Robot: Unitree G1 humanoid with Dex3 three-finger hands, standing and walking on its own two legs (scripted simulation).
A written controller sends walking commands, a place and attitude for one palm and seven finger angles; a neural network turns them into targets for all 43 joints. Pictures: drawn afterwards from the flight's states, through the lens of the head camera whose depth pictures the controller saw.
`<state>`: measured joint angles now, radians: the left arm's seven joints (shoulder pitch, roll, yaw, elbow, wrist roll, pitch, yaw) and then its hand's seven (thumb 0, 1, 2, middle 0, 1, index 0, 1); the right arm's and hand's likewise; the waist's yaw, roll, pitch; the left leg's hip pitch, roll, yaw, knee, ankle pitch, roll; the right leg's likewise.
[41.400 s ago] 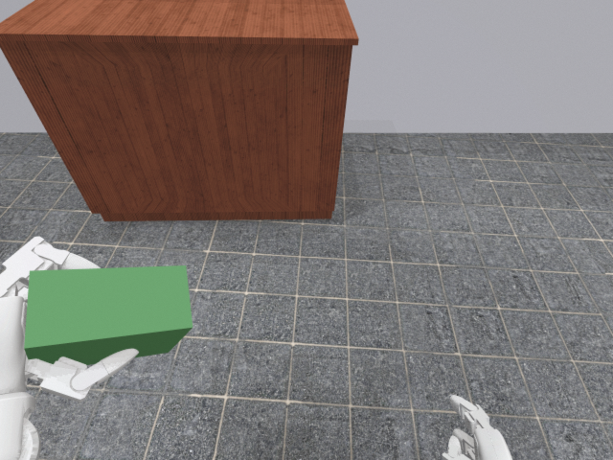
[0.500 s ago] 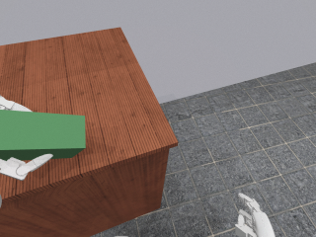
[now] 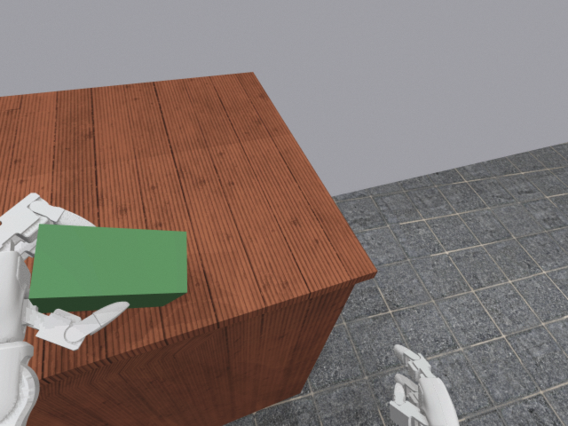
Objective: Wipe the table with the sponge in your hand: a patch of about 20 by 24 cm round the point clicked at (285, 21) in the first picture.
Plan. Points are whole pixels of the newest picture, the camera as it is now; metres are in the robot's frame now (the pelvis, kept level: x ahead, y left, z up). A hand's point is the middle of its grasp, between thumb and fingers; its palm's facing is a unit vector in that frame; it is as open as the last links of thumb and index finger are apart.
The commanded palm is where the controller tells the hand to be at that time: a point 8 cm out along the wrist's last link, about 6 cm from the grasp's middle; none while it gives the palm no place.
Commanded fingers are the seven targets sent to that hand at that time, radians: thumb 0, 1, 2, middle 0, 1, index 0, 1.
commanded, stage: come to a stop and stand still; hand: left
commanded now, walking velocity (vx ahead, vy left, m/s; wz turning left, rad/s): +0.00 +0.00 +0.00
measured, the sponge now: (134, 272) +0.24 +0.20 +0.14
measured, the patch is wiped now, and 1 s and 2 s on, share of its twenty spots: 0.00 0.00 0.00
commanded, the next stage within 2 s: look again from close up in 0.34 s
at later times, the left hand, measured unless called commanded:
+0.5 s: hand (57, 278) +0.21 +0.26 +0.16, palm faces +0.42 -0.84 -0.35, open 10.5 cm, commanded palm +0.15 +0.29 +0.18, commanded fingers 0.00 0.10 1.30 -1.20 -1.60 -1.20 -1.60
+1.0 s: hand (80, 271) +0.22 +0.24 +0.16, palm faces +0.42 -0.84 -0.34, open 10.5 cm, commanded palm +0.16 +0.27 +0.18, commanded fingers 0.00 0.10 1.30 -1.20 -1.60 -1.20 -1.60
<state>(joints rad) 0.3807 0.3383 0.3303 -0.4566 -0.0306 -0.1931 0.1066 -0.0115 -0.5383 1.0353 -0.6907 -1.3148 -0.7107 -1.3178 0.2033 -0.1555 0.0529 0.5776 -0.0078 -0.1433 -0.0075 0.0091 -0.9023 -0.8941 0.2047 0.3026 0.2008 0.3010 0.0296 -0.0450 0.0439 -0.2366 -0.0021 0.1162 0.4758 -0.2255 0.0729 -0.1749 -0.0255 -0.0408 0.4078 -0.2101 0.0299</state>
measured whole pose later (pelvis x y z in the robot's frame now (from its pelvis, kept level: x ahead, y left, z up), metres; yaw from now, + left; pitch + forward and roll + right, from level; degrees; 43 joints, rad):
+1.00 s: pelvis +0.01 -0.02 +0.00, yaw +0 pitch -1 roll -1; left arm 0.41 0.35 0.35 -0.47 -0.04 -0.16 0.12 -0.01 -0.54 1.04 -0.69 -1.31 -0.71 -1.32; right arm 0.19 -0.19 0.01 0.58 0.01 -0.10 -0.02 0.01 -0.90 -0.89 0.20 0.30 0.20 0.30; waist 0.03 -0.02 0.05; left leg -0.22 0.01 0.10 0.46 -0.23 0.05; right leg -0.16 -0.01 -0.05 0.40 -0.22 0.01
